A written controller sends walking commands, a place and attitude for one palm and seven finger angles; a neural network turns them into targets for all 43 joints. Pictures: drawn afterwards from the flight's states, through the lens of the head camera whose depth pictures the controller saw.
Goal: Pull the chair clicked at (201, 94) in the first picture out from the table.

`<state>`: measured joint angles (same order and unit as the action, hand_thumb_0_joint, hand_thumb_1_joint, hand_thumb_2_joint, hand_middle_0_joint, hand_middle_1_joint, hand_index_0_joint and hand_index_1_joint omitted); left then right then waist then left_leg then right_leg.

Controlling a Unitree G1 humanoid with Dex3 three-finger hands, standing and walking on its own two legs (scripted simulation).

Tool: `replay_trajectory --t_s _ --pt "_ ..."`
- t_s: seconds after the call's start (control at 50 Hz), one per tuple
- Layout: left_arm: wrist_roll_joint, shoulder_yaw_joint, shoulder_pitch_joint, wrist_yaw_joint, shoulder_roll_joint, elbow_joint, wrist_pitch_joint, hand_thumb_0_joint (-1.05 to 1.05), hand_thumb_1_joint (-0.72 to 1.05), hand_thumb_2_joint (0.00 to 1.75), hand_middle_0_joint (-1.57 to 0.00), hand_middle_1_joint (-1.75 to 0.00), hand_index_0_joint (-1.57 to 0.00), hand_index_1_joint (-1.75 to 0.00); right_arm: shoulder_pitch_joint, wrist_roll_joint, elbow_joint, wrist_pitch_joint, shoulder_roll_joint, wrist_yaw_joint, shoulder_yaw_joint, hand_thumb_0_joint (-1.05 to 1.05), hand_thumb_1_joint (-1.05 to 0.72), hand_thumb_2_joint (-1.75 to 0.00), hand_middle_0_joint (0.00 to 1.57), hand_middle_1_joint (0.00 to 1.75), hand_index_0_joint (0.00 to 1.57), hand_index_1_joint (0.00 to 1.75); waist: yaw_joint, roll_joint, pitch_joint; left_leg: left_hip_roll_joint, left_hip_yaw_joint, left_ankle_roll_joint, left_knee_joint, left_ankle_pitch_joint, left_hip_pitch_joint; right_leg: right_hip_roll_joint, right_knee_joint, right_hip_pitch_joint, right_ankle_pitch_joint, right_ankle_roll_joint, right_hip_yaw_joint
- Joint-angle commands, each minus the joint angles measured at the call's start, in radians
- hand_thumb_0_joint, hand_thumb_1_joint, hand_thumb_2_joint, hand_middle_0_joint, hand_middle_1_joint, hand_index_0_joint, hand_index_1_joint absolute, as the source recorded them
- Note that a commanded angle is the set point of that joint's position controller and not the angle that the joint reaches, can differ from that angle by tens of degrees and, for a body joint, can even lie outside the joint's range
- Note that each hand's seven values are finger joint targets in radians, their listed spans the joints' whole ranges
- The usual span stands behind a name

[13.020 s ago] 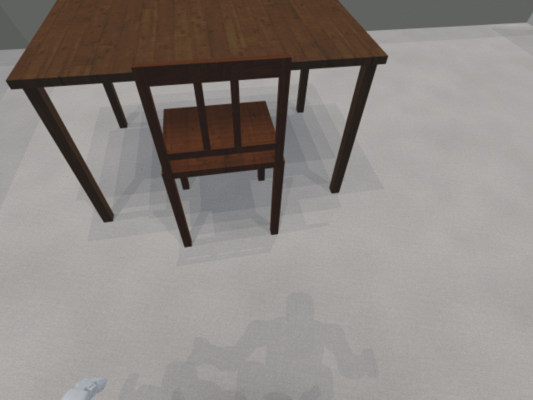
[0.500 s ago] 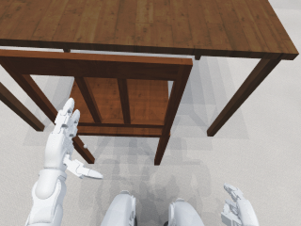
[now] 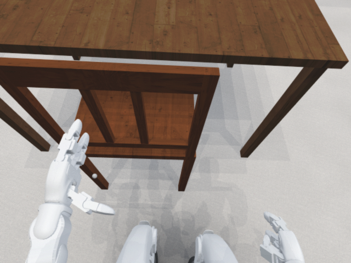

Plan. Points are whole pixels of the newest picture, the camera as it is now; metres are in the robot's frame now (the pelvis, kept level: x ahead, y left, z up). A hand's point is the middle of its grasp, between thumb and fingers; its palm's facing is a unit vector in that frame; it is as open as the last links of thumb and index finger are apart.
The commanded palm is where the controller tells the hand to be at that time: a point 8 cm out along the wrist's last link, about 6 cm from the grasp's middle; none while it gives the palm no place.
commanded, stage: aim the fingers beside a spindle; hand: left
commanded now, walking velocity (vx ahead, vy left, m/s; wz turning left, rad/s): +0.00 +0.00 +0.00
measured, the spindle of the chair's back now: (100, 118) +0.44 +0.21 +0.01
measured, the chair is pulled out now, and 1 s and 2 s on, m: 0.00 0.00 0.00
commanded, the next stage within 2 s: none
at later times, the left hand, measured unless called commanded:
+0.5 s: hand (88, 170) +0.30 +0.20 +0.03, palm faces +0.03 -1.00 -0.05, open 16.9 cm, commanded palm +0.27 +0.25 +0.02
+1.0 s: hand (87, 176) +0.29 +0.20 +0.03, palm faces +0.03 -1.00 -0.02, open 16.9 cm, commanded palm +0.27 +0.25 +0.03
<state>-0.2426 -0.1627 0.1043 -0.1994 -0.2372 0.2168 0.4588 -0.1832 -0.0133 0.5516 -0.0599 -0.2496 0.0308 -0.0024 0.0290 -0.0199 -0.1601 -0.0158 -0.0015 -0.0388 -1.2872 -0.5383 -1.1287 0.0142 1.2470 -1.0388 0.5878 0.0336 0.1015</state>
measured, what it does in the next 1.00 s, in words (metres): stands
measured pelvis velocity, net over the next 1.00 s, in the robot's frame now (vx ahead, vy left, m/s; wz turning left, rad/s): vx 0.00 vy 0.01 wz -0.01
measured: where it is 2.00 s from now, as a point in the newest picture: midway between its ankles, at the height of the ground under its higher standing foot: outside the picture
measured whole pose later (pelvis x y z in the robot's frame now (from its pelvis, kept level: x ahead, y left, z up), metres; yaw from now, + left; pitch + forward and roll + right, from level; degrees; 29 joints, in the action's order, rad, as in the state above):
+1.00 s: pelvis +0.00 +0.01 +0.00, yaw -1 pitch +22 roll -4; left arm -0.24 -0.16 0.14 -0.16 -0.24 0.15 0.44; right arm -0.19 -0.01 0.53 -0.05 -0.24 0.02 -0.01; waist 0.03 -0.02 -0.16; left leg -0.01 0.01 -0.05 -1.28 -0.54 -1.13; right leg 0.01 1.23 -1.04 0.58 0.02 0.09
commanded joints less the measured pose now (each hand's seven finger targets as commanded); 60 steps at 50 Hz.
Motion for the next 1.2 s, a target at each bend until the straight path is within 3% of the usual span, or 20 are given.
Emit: replay_trajectory --t_s 0.0,0.08,0.14,0.22,0.3,0.4,0.46,0.58,0.62,0.7,0.76,0.82,0.88,0.92,0.94,0.96,1.02,1.08,1.14,1.18 --pt "-0.015 -0.103 -0.092 0.025 -0.182 -0.265 0.096 0.0 -0.5 0.3 -0.06 -0.08 -0.06 -0.08 -0.004 0.002 -0.12 -0.051 -0.137 0.006 0.051 0.0 -0.9 -0.9 0.2 0.3 0.2 0.3 -0.002 -0.068 -0.378 -0.002 -0.053 0.012 0.172 0.349 0.338 0.003 -0.172 0.178 -0.33 -0.006 -0.068" --pt "-0.017 -0.104 -0.039 0.016 -0.139 -0.099 0.049 0.0 -0.5 0.3 -0.06 -0.08 -0.06 -0.08 -0.002 -0.003 -0.117 -0.037 -0.143 0.0 0.049 0.0 -0.9 -0.9 0.2 0.3 0.2 0.3 0.006 -0.013 -0.279 0.005 -0.042 0.012 0.169 0.246 0.234 0.005 -0.184 0.157 -0.265 -0.01 -0.067" --pt "-0.034 -0.096 -0.105 -0.02 -0.136 -0.056 0.032 0.0 -0.5 0.3 -0.06 -0.08 -0.06 -0.08 -0.002 -0.011 -0.12 -0.036 -0.155 0.006 0.052 0.0 -0.9 -0.9 0.2 0.3 0.2 0.3 0.02 0.023 -0.265 0.007 -0.037 0.007 0.154 0.189 0.185 0.003 -0.199 0.156 -0.218 -0.014 -0.084" --pt "-0.037 -0.06 -0.179 -0.047 -0.146 -0.213 0.077 0.0 -0.5 0.3 -0.06 -0.08 -0.06 -0.08 -0.006 -0.009 -0.129 -0.06 -0.152 0.014 0.056 0.0 -0.9 -0.9 0.2 0.3 0.2 0.3 0.012 -0.062 -0.38 0.001 -0.045 0.004 0.154 0.268 0.286 0.0 -0.183 0.176 -0.275 -0.006 -0.084" --pt "-0.029 -0.087 -0.156 -0.006 -0.193 -0.326 0.115 0.0 -0.5 0.3 -0.06 -0.08 -0.06 -0.08 -0.012 0.001 -0.116 -0.076 -0.149 0.015 0.055 0.0 -0.9 -0.9 0.2 0.3 0.2 0.3 0.0 -0.106 -0.432 -0.009 -0.066 0.012 0.172 0.373 0.393 0.003 -0.169 0.16 -0.318 -0.002 -0.066" --pt "-0.01 -0.111 -0.076 0.026 -0.158 -0.105 0.047 0.0 -0.5 0.3 -0.06 -0.08 -0.06 -0.08 -0.004 -0.001 -0.105 -0.047 -0.15 0.003 0.051 0.0 -0.9 -0.9 0.2 0.3 0.2 0.3 0.01 -0.001 -0.291 -0.002 -0.057 0.014 0.175 0.259 0.255 0.006 -0.17 0.126 -0.255 -0.01 -0.054" --pt "-0.02 -0.121 -0.047 0.008 -0.146 -0.033 0.016 0.0 -0.5 0.3 -0.06 -0.08 -0.06 -0.08 -0.001 -0.007 -0.124 -0.032 -0.157 0.001 0.052 0.0 -0.9 -0.9 0.2 0.3 0.2 0.3 -0.001 0.021 -0.266 0.004 -0.051 0.013 0.179 0.209 0.211 0.008 -0.179 0.132 -0.219 -0.007 -0.057" --pt "-0.034 -0.051 -0.151 -0.012 -0.153 -0.341 0.099 0.0 -0.5 0.3 -0.06 -0.08 -0.06 -0.08 -0.004 -0.005 -0.144 -0.06 -0.148 0.009 0.056 0.0 -0.9 -0.9 0.2 0.3 0.2 0.3 -0.002 -0.111 -0.445 -0.008 -0.067 0.014 0.183 0.347 0.398 0.004 -0.17 0.153 -0.29 -0.002 -0.06" --pt "-0.028 -0.041 -0.144 0.005 -0.155 -0.37 0.117 0.0 -0.5 0.3 -0.06 -0.08 -0.06 -0.08 -0.011 0.0 -0.129 -0.069 -0.145 0.01 0.054 0.0 -0.9 -0.9 0.2 0.3 0.2 0.3 0.008 -0.12 -0.426 -0.015 -0.083 0.021 0.19 0.375 0.438 0.006 -0.171 0.119 -0.282 -0.002 -0.048" --pt "0.004 -0.038 -0.12 0.036 -0.122 -0.177 0.079 0.0 -0.5 0.3 -0.06 -0.08 -0.06 -0.08 -0.012 0.003 -0.097 -0.058 -0.153 0.009 0.051 0.0 -0.9 -0.9 0.2 0.3 0.2 0.3 0.035 -0.03 -0.288 -0.015 -0.093 0.02 0.187 0.25 0.317 0.007 -0.161 0.049 -0.198 -0.007 -0.033" --pt "0.008 -0.065 -0.079 0.028 -0.119 -0.037 0.03 0.0 -0.5 0.3 -0.06 -0.08 -0.06 -0.08 -0.007 -0.003 -0.106 -0.039 -0.162 0.004 0.052 0.0 -0.9 -0.9 0.2 0.3 0.2 0.3 0.013 0.012 -0.24 -0.002 -0.081 0.019 0.192 0.175 0.235 0.008 -0.167 0.06 -0.162 -0.002 -0.035" --pt "-0.002 -0.067 -0.122 0.014 -0.128 -0.102 0.018 0.0 -0.5 0.3 -0.06 -0.08 -0.06 -0.08 0.003 -0.008 -0.138 -0.028 -0.16 0.002 0.054 0.0 -0.9 -0.9 0.2 0.3 0.2 0.3 -0.005 -0.029 -0.317 0.001 -0.07 0.02 0.193 0.21 0.27 0.003 -0.164 0.098 -0.193 -0.001 -0.044" --pt "-0.011 -0.1 -0.108 0.023 -0.185 -0.308 0.068 0.0 -0.5 0.3 -0.06 -0.08 -0.06 -0.08 0.001 -0.005 -0.163 -0.035 -0.149 0.003 0.056 0.0 -0.9 -0.9 0.2 0.3 0.2 0.3 -0.038 -0.1 -0.452 -0.007 -0.074 0.026 0.2 0.349 0.391 0.005 -0.154 0.159 -0.277 0.006 -0.049" --pt "-0.014 -0.089 -0.095 0.044 -0.193 -0.424 0.104 0.0 -0.5 0.3 -0.06 -0.08 -0.06 -0.08 -0.001 -0.002 -0.161 -0.042 -0.14 0.001 0.053 0.0 -0.9 -0.9 0.2 0.3 0.2 0.3 -0.038 -0.151 -0.485 -0.016 -0.088 0.037 0.207 0.422 0.475 0.007 -0.154 0.141 -0.293 0.006 -0.043" --pt "-0.012 -0.044 -0.102 0.051 -0.155 -0.44 0.111 0.0 -0.5 0.3 -0.06 -0.08 -0.06 -0.08 0.002 0.001 -0.156 -0.046 -0.134 0.0 0.049 0.0 -0.9 -0.9 0.2 0.3 0.2 0.3 -0.018 -0.151 -0.463 -0.016 -0.09 0.036 0.204 0.424 0.484 0.007 -0.159 0.124 -0.291 0.003 -0.042" --pt "-0.009 -0.065 -0.081 0.062 -0.174 -0.414 0.111 0.0 -0.5 0.3 -0.06 -0.08 -0.06 -0.08 -0.005 0.003 -0.144 -0.047 -0.137 0.001 0.049 0.0 -0.9 -0.9 0.2 0.3 0.2 0.3 -0.009 -0.142 -0.43 -0.02 -0.1 0.037 0.206 0.422 0.467 0.009 -0.157 0.109 -0.281 0.004 -0.036" --pt "0.016 0.003 -0.069 0.063 -0.083 -0.211 0.073 0.0 -0.5 0.3 -0.06 -0.08 -0.06 -0.08 -0.009 0.005 -0.114 -0.039 -0.145 -0.002 0.047 0.0 -0.9 -0.9 0.2 0.3 0.2 0.3 0.04 -0.047 -0.272 -0.02 -0.106 0.029 0.2 0.269 0.34 0.011 -0.16 0.036 -0.201 -0.007 -0.022" --pt "0.02 0.026 -0.096 0.027 -0.041 -0.016 0.013 0.0 -0.5 0.3 -0.06 -0.08 -0.06 -0.08 -0.011 -0.006 -0.106 -0.028 -0.162 -0.001 0.048 0.0 -0.9 -0.9 0.2 0.3 0.2 0.3 0.056 0.042 -0.19 -0.006 -0.092 0.019 0.184 0.142 0.219 0.009 -0.167 0.016 -0.146 -0.008 -0.026" --pt "0.0 -0.021 -0.127 -0.004 -0.092 -0.071 0.002 0.0 -0.5 0.3 -0.06 -0.08 -0.06 -0.08 -0.006 -0.013 -0.136 -0.025 -0.167 0.006 0.057 0.0 -0.9 -0.9 0.2 0.3 0.2 0.3 0.019 0.028 -0.285 0.002 -0.074 0.014 0.178 0.17 0.233 0.005 -0.17 0.086 -0.175 -0.003 -0.043" --pt "-0.006 -0.066 -0.141 0.006 -0.16 -0.253 0.043 0.0 -0.5 0.3 -0.06 -0.08 -0.06 -0.08 0.0 -0.009 -0.157 -0.032 -0.158 0.007 0.059 0.0 -0.9 -0.9 0.2 0.3 0.2 0.3 -0.022 -0.07 -0.427 -0.002 -0.075 0.02 0.187 0.285 0.346 0.003 -0.157 0.135 -0.242 0.004 -0.053"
